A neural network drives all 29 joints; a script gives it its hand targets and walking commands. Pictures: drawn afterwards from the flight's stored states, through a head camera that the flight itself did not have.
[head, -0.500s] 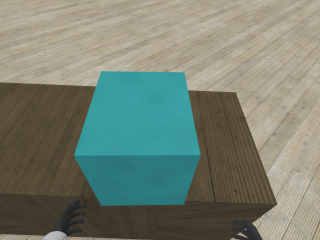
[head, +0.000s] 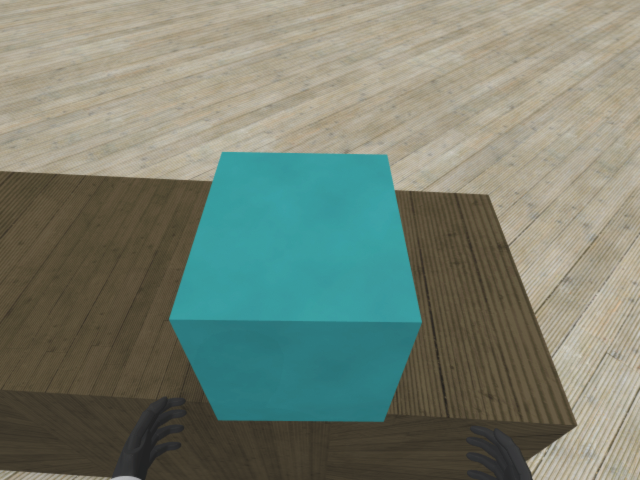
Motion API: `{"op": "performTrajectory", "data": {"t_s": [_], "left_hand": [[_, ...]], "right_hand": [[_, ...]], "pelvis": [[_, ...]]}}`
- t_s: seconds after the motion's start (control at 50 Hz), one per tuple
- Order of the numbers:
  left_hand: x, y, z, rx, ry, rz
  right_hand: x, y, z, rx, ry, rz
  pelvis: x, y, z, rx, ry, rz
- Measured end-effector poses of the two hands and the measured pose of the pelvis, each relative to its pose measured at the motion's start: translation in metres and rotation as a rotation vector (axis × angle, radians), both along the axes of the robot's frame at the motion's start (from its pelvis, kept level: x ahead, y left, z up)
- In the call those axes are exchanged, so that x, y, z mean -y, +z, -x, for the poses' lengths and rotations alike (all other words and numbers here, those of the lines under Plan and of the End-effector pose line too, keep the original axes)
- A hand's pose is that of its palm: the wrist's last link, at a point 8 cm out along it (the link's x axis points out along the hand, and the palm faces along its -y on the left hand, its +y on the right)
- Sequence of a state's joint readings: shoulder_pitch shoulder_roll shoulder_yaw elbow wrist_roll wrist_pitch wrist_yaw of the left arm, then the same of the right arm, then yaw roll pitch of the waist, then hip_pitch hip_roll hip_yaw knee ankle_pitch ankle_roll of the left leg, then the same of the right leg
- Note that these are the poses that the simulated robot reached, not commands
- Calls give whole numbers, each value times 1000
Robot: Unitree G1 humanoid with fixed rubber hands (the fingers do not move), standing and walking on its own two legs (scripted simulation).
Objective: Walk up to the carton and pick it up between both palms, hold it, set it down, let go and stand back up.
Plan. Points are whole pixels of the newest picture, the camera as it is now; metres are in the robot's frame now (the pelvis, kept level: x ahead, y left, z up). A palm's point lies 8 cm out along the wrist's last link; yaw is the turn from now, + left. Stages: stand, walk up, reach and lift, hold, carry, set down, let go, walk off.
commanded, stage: reach and lift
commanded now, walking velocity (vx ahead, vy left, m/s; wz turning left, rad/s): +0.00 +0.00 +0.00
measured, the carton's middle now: (302, 287) +0.43 +0.05 -0.02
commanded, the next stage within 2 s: none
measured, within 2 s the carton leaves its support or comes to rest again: neither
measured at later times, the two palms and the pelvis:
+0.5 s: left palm (135, 429) +0.20 +0.24 -0.03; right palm (510, 447) +0.21 -0.22 -0.05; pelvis +0.00 -0.01 -0.01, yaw +1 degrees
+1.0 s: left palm (139, 354) +0.27 +0.24 +0.03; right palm (511, 364) +0.29 -0.22 +0.02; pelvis +0.01 -0.01 +0.01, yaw +1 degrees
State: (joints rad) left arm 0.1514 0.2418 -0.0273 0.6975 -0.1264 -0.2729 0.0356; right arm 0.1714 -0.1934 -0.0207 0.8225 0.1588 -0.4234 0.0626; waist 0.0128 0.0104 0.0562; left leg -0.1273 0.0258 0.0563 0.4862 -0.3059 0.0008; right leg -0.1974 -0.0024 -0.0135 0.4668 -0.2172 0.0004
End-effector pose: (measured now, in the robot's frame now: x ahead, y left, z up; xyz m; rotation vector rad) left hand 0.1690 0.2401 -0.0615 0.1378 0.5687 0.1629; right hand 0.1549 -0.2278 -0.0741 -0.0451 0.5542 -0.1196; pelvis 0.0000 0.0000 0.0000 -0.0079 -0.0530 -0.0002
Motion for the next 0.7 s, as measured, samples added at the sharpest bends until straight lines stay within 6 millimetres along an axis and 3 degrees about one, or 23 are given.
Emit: {"op": "performTrajectory", "data": {"t_s": [0.34, 0.52, 0.7], "left_hand": [[0, 20, -26, 209, 15, 24], [-4, 31, -35, 260, 23, 28], [-6, 46, -62, 294, 32, 53]], "right_hand": [[1, 23, -45, 206, 27, -24], [-5, 27, -58, 252, 32, -54], [-8, 47, -90, 278, 39, -64]], "pelvis": [[6, -4, -8, -23, 11, 1], [7, -5, -3, -27, 15, -2], [9, -4, 0, -38, 19, -6]]}}
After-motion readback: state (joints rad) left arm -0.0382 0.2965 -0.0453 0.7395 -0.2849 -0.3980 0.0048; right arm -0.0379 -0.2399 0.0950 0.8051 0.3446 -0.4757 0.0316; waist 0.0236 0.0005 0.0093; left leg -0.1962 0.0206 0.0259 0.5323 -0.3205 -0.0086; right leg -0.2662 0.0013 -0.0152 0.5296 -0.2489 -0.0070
